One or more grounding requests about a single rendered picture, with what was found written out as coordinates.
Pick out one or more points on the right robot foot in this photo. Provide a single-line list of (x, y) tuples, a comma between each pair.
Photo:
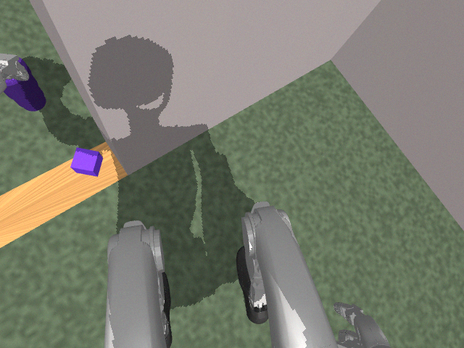
[(255, 314)]

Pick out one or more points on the left robot hand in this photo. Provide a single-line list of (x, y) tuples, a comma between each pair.
[(10, 68)]

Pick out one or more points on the right robot hand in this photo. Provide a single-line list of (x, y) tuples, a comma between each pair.
[(368, 333)]

